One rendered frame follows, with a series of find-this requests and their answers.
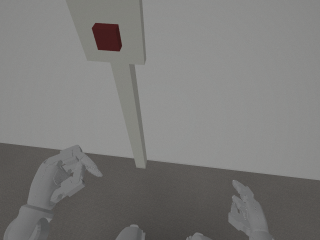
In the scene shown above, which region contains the robot left forearm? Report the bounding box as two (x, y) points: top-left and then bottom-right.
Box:
(3, 204), (54, 240)

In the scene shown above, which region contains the left robot hand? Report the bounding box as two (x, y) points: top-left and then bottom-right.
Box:
(27, 145), (103, 210)

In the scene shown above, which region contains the robot left thigh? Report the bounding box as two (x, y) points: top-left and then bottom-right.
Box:
(116, 226), (146, 240)

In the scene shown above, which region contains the panel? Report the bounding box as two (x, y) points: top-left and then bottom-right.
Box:
(65, 0), (147, 169)

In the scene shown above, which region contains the button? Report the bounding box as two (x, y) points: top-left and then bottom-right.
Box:
(92, 23), (122, 52)

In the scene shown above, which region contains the right robot hand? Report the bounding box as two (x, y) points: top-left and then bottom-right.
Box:
(228, 180), (269, 237)

